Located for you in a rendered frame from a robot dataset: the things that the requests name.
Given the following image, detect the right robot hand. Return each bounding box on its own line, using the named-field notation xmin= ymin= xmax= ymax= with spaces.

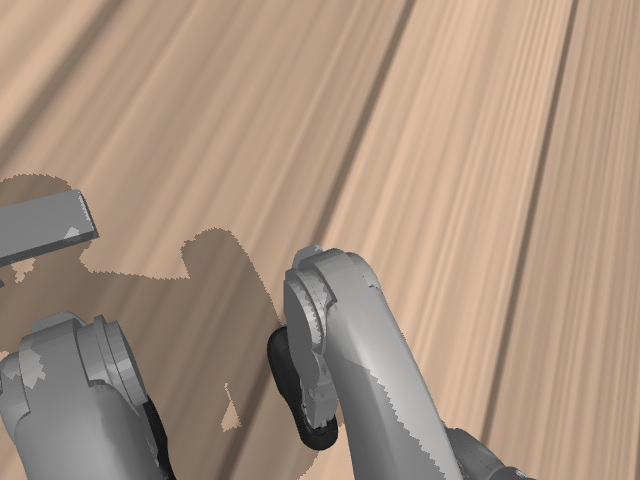
xmin=441 ymin=420 xmax=506 ymax=480

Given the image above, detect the right robot foot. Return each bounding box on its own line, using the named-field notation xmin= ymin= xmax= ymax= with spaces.
xmin=267 ymin=326 xmax=338 ymax=451

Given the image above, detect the left robot foot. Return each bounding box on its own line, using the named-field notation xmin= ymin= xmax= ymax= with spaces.
xmin=143 ymin=395 xmax=176 ymax=480

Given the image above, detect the carton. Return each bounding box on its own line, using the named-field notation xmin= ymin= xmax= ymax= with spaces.
xmin=0 ymin=189 xmax=99 ymax=267

